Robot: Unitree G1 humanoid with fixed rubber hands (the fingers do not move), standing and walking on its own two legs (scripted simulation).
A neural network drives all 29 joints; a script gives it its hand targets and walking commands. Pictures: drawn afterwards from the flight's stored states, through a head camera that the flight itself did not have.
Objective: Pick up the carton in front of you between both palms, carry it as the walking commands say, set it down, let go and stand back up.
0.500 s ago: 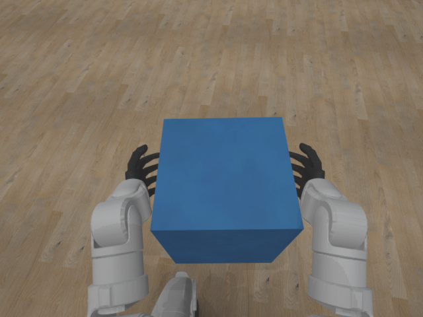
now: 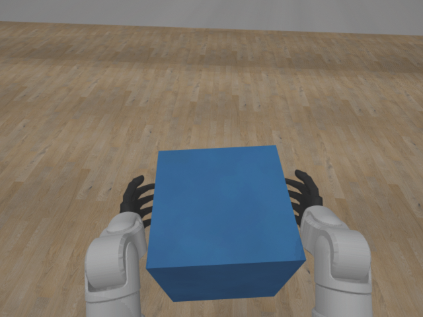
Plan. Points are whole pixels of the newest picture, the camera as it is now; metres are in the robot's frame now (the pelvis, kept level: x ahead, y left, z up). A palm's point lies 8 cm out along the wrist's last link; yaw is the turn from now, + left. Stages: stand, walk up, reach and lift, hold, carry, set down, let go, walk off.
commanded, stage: carry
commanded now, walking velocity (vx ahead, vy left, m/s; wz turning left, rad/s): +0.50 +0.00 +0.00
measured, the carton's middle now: (220, 229) +0.30 +0.00 +0.03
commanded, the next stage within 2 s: none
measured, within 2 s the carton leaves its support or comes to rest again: neither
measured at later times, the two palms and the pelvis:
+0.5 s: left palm (163, 126) +0.54 +0.13 +0.09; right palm (283, 122) +0.56 -0.17 +0.09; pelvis +0.32 -0.03 +0.00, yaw +3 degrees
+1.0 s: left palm (164, 77) +0.78 +0.15 +0.09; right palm (260, 77) +0.79 -0.15 +0.09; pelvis +0.54 +0.00 -0.01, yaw +1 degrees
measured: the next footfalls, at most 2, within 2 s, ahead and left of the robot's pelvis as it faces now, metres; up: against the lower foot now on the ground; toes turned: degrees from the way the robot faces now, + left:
right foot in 0.12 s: +0.25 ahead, -0.13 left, +0.00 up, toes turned -9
left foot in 0.60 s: +0.56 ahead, +0.09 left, +0.00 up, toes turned +0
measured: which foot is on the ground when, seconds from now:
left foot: down 0.00-0.12, up 0.14-0.58, down 0.60-1.00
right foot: up 0.00-0.10, down 0.12-0.62, up 0.64-0.88, down 0.90-1.00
